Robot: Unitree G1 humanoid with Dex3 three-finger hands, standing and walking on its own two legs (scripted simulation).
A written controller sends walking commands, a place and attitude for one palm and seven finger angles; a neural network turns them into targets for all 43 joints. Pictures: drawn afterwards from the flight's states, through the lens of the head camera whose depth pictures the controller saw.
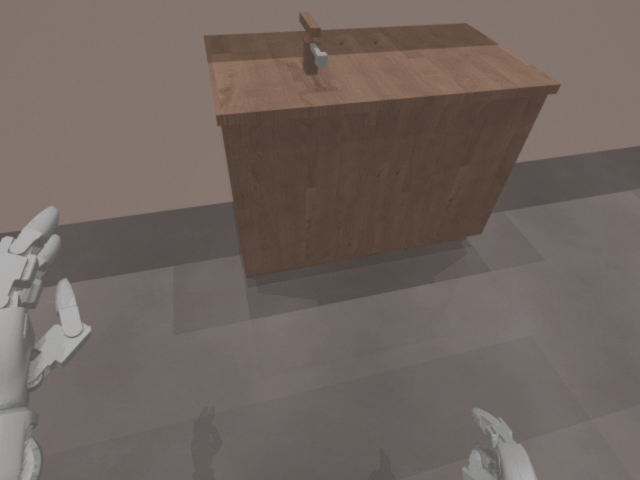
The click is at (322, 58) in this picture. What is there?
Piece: tap's lever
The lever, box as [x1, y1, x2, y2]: [315, 52, 327, 66]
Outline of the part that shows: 316,52 316,65 326,65 326,53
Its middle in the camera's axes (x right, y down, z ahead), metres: +0.00 -0.48 +1.03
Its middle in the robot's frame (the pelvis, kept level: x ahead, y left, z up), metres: +1.10 +0.07 +0.07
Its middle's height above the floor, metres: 0.84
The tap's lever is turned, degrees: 0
